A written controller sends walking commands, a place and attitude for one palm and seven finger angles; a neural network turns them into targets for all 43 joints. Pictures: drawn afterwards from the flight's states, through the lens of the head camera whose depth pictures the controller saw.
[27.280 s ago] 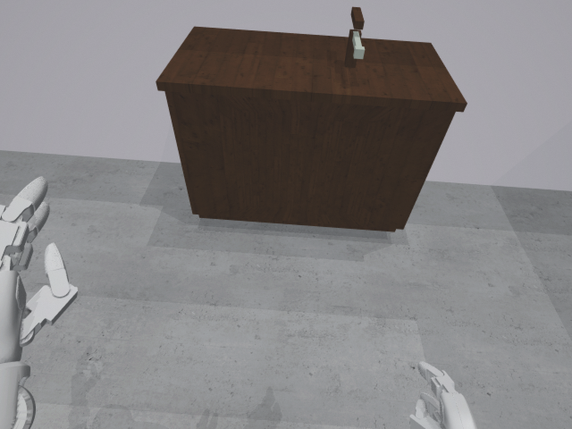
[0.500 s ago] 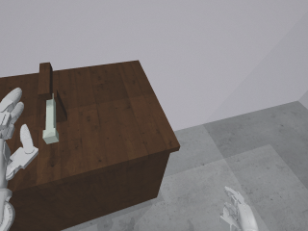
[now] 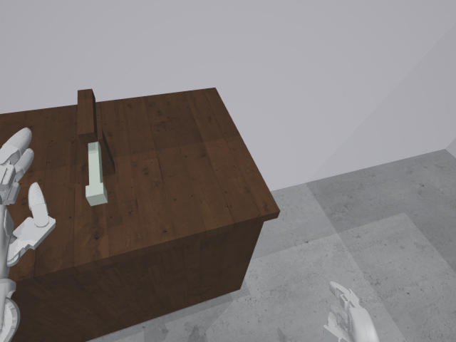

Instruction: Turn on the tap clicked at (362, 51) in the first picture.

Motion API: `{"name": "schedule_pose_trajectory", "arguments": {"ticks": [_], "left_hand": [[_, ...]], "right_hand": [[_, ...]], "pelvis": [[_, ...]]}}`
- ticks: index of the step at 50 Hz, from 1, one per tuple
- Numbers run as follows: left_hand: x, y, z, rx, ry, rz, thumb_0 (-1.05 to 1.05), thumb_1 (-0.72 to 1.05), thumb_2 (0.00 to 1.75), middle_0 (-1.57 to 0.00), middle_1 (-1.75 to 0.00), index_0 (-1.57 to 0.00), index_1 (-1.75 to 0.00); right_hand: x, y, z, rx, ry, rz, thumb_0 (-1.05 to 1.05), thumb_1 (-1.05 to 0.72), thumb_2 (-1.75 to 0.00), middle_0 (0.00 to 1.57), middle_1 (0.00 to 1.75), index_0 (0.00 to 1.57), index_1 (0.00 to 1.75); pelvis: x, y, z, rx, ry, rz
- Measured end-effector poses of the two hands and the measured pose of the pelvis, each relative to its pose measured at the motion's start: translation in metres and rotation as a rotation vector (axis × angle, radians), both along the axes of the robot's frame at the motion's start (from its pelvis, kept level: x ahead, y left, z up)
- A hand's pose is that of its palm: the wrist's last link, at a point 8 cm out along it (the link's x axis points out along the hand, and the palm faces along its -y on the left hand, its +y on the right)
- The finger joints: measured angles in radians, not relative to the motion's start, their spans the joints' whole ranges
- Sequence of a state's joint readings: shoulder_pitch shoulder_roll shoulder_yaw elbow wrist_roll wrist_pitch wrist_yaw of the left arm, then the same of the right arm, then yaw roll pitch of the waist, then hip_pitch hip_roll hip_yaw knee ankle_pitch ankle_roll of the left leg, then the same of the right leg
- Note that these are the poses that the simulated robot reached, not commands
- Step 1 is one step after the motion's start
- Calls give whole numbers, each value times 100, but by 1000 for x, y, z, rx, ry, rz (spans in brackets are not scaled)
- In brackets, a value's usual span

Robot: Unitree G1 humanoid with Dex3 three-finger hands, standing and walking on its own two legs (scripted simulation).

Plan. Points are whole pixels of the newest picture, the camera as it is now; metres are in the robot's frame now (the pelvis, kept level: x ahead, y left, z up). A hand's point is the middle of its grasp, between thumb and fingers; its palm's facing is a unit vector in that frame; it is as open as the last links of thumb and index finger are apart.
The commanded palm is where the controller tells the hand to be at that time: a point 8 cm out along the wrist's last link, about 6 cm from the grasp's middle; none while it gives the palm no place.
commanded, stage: come to a stop and stand still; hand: left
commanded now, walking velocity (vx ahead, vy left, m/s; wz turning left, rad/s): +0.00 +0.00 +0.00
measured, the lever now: (96, 194) +0.33 +0.27 +0.06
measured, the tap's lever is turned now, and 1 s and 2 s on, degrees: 0 0 0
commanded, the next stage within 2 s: look again from close up in 0.76 s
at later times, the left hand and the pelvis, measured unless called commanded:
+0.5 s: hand (71, 229) +0.21 +0.23 +0.15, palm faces +0.30 -0.85 -0.43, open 7.4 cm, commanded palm +0.16 +0.26 +0.18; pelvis -0.01 -0.01 +0.00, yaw -2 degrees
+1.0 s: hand (77, 212) +0.23 +0.23 +0.16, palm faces +0.36 -0.85 -0.38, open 7.4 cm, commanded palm +0.18 +0.25 +0.18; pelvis +0.01 -0.02 +0.00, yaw -1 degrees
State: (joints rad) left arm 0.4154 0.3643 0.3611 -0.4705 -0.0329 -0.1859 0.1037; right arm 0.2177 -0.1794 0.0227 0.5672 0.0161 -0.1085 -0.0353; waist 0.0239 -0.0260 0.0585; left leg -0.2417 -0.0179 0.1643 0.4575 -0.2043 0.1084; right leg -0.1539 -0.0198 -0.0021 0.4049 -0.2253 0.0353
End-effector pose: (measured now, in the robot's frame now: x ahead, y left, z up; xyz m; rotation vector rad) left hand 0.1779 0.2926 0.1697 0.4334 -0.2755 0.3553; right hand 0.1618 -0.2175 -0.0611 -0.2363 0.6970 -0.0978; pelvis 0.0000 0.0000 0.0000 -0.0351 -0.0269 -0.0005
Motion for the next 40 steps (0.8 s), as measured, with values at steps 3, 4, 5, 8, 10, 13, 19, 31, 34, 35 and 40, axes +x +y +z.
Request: {"name": "schedule_pose_trajectory", "arguments": {"ticks": [3, 4, 5, 8, 10, 13, 19, 31, 34, 35, 40], "left_hand": [[-1, 2, -2, -4, 6, 6, 1, 89, 90, -21, -31, -21, -30], [0, 2, -3, -8, 9, 8, 1, 89, 90, -21, -31, -21, -30], [0, 2, -4, -12, 11, 9, 1, 90, 90, -21, -31, -21, -30], [1, 0, -6, -19, 20, 9, 1, 90, 90, -21, -31, -21, -30], [10, 12, 8, 115, -30, 9, 1, 89, 90, -22, -31, -22, -30], [20, 31, 20, 113, -108, 54, 1, 89, 90, -22, -31, -22, -30], [10, -17, 13, 56, -49, -73, 1, 90, 90, -20, -30, -21, -30], [1, -8, -4, 6, -3, 38, 1, 89, 90, -22, -31, -22, -30], [4, -22, -2, -31, -34, 15, 1, 89, 90, -21, -31, -21, -30], [5, -27, -2, -38, -40, -2, 1, 90, 90, -21, -31, -21, -30], [14, -41, 1, -14, -31, -72, 1, 89, 90, -21, -31, -21, -30]], "right_hand": [[-2, 1, -1, 5, 3, -2, 1, -90, -90, 20, 30, 21, 30], [-2, 1, -1, 6, 3, -2, 1, -90, -90, 20, 30, 21, 30], [-2, 2, -1, 6, 4, -2, 1, -90, -90, 20, 30, 21, 30], [-2, 1, -2, 5, 3, -3, 1, -90, -90, 20, 30, 21, 30], [-3, 2, -4, -25, 15, 52, 1, -90, -90, 20, 30, 21, 30], [-3, 3, -6, 0, 22, 67, 1, -90, -90, 20, 30, 21, 30], [-5, -2, -8, 74, -62, 17, 1, -90, -90, 20, 30, 21, 30], [-19, -27, -5, 6, 9, -9, 1, -90, -90, 20, 30, 21, 30], [-14, -34, -1, -11, -5, -6, 1, -90, -90, 20, 30, 21, 30], [-12, -36, 0, -15, -12, -7, 1, -90, -90, 20, 30, 21, 30], [-2, -40, 7, -21, -47, -29, 1, -90, -90, 20, 30, 21, 30]], "pelvis": [[0, 1, 0, -2, -1, 0], [-1, 1, 0, -2, -1, 0], [-1, 1, 0, -2, -1, 0], [-1, 1, 0, -2, -1, 1], [-5, -2, -2, -4, 16, 12], [-12, -6, -3, 6, 17, 2], [-10, 0, -6, 23, 12, -39], [-8, -21, -1, 9, 10, -17], [-6, -22, -1, 5, 9, -18], [-5, -23, -1, 4, 10, -20], [0, -24, 0, 5, 14, -23]]}}
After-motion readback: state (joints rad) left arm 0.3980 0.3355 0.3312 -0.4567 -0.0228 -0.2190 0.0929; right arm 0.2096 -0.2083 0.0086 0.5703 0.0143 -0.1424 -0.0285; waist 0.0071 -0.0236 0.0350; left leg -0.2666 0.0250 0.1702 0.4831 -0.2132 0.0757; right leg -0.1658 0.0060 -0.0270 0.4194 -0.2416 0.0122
